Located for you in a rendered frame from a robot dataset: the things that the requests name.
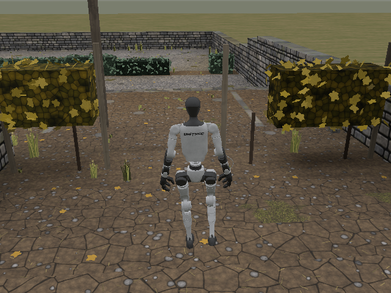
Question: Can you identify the robot right forearm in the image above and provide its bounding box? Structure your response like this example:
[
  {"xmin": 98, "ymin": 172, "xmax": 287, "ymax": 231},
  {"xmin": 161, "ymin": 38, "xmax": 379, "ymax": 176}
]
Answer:
[{"xmin": 218, "ymin": 147, "xmax": 231, "ymax": 175}]

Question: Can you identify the left robot upper arm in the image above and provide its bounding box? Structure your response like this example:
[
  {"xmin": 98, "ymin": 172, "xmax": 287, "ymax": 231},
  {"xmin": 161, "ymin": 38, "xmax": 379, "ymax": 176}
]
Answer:
[{"xmin": 166, "ymin": 124, "xmax": 181, "ymax": 158}]

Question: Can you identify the left robot hand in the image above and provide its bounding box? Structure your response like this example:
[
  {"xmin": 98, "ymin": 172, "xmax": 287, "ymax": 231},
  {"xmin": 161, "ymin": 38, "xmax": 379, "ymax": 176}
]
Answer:
[{"xmin": 160, "ymin": 176, "xmax": 174, "ymax": 192}]

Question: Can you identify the left robot shin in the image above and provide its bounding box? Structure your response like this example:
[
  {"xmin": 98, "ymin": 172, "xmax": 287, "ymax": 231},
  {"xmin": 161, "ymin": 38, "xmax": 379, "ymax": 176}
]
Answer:
[{"xmin": 181, "ymin": 201, "xmax": 192, "ymax": 240}]

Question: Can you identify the right robot upper arm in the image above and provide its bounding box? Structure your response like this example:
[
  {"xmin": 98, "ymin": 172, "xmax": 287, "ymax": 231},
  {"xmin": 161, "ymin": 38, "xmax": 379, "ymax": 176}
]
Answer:
[{"xmin": 206, "ymin": 123, "xmax": 224, "ymax": 156}]

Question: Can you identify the robot torso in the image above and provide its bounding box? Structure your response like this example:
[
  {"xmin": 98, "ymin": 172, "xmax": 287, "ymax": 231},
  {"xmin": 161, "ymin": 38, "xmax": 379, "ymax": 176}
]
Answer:
[{"xmin": 180, "ymin": 121, "xmax": 208, "ymax": 183}]

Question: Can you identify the right robot hand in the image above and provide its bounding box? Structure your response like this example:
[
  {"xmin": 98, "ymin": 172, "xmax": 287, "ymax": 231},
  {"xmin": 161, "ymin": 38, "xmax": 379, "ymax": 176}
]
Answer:
[{"xmin": 218, "ymin": 172, "xmax": 232, "ymax": 188}]

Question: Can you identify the robot left forearm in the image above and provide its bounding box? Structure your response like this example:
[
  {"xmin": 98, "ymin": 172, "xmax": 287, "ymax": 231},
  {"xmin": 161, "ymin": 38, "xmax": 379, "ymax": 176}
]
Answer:
[{"xmin": 161, "ymin": 150, "xmax": 173, "ymax": 178}]

